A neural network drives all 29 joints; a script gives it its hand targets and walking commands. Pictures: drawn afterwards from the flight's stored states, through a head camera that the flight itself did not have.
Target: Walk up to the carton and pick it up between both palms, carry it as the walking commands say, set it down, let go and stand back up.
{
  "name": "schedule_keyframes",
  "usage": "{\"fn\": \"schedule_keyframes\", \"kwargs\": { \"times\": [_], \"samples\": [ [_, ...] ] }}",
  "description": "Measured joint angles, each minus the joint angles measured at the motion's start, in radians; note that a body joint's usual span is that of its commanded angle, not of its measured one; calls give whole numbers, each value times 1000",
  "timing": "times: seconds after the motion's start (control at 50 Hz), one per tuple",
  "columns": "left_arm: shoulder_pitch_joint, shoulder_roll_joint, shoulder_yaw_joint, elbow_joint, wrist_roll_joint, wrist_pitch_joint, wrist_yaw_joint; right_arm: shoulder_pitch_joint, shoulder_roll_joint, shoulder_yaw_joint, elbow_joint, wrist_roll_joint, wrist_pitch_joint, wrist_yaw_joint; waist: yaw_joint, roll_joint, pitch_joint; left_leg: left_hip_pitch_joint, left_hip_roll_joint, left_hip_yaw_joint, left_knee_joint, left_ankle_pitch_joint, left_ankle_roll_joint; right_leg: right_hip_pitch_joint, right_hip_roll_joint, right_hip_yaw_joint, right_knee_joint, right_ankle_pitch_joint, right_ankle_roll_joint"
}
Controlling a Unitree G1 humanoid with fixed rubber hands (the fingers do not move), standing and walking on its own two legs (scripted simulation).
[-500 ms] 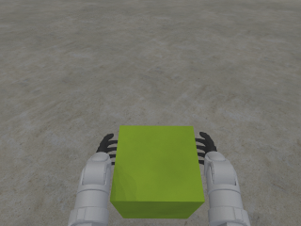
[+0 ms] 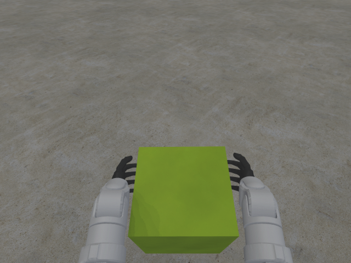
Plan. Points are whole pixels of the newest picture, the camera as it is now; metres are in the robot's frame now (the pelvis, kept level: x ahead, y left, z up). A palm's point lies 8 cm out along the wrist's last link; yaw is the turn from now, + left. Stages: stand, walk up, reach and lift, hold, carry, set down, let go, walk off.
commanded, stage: hold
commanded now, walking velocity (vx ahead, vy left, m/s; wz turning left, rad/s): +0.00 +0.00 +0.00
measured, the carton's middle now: (182, 204) +0.28 +0.00 -0.04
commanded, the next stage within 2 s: carry in 0.10 s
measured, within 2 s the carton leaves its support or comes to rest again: neither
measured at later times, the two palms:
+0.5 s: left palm (152, 214) +0.20 +0.06 +0.06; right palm (302, 245) +0.15 -0.23 +0.04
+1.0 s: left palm out of the picture +0.01 +0.01 +0.07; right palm out of the picture -0.09 -0.26 +0.08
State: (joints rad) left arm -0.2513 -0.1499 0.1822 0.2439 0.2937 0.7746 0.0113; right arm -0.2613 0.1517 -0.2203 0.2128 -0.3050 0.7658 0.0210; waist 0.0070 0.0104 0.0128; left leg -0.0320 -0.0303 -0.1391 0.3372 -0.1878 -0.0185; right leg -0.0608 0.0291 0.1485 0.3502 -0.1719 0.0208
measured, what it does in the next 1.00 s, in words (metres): walks backwards, turning right: left foot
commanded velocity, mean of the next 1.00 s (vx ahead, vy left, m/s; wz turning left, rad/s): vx -0.23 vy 0.00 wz -0.56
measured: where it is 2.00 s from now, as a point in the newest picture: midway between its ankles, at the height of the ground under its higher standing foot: outside the picture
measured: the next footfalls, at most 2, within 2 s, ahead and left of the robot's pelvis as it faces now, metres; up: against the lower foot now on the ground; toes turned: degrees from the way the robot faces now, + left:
left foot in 0.82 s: -0.20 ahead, +0.09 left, +0.00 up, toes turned -12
right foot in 1.12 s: -0.37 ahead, -0.15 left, +0.00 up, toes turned -35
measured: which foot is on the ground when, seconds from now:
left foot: down 0.00-0.42, up 0.44-0.80, down 0.82-1.00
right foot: down 0.00-0.82, up 0.84-1.00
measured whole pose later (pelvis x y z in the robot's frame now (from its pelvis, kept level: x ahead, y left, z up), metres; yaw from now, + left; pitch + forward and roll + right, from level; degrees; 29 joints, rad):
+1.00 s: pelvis -0.27 -0.02 -0.01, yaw -25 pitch +2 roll -1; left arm -0.15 -0.13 0.04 -0.34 0.17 1.33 0.11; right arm -0.20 0.14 -0.11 -0.33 -0.12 1.24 -0.12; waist 0.00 0.02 -0.07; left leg -0.26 0.12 0.19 0.55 -0.32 -0.02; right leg -0.69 0.04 -0.01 1.28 -0.33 0.07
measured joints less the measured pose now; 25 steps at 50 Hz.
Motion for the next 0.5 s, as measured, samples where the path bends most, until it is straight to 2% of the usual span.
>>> {"fn": "schedule_keyframes", "kwargs": {
  "times": [0.1,0.16,0.18,0.22,0.24,0.26,0.3,0.36,0.4,0.42,0.44,0.46,0.5],
  "samples": [
    [4,1,2,-3,4,7,2,-17,4,-2,13,-4,3,-2,-2,-6,-8,-12,3,1,11,-2,-4,-13,3,-5,12,-1,-3],
    [1,1,-15,-49,-20,26,25,-17,4,12,-21,12,5,-33,8,-5,-37,-114,4,21,109,-39,-7,-119,5,-16,107,-28,-6],
    [0,1,-16,-75,-31,35,31,-19,4,20,-43,21,11,-43,10,-5,-41,-148,8,40,142,-46,3,-155,6,-23,141,-35,-13],
    [0,5,-19,-144,-60,62,41,-18,4,31,-107,52,35,-55,11,-8,-45,-215,15,68,207,-70,-1,-228,7,-30,206,-56,-4],
    [-1,7,-21,-178,-72,78,43,-19,4,37,-141,66,50,-61,12,-15,-46,-246,16,81,236,-81,-6,-263,4,-33,236,-11,-2],
    [-1,10,-24,-210,-83,93,46,-21,4,42,-172,78,67,-67,11,-19,-45,-276,20,98,262,-74,6,-298,4,-36,270,-22,-2],
    [8,15,-30,-268,-106,132,53,-20,4,53,-224,96,108,-76,15,-22,-46,-320,34,128,301,-86,3,-367,4,-54,341,-58,-3],
    [31,24,-43,-344,-149,204,69,0,0,75,-310,127,192,-98,21,-3,-44,-357,66,167,334,-95,-20,-434,3,-113,483,-229,-5],
    [42,19,-51,-396,-166,258,77,22,-5,85,-371,141,246,-104,22,17,-52,-382,91,189,347,-89,-30,-426,-8,-156,467,-246,-12],
    [46,15,-55,-422,-168,285,80,33,-7,89,-401,147,271,-106,23,25,-60,-401,101,198,364,-90,-31,-407,-13,-166,410,-191,-19],
    [49,8,-59,-445,-167,304,81,41,-13,90,-431,154,293,-108,23,43,-60,-422,117,200,396,-108,-28,-413,-3,-176,386,-100,-43],
    [51,8,-74,-461,-165,321,83,52,-18,91,-459,160,312,-109,15,53,-57,-452,119,196,457,-170,-19,-427,5,-181,391,-73,-68],
    [55,10,-93,-481,-161,361,83,79,-18,90,-498,173,345,-117,-7,27,-53,-522,89,195,643,-302,-15,-446,-9,-176,386,-66,-99]
  ]
}}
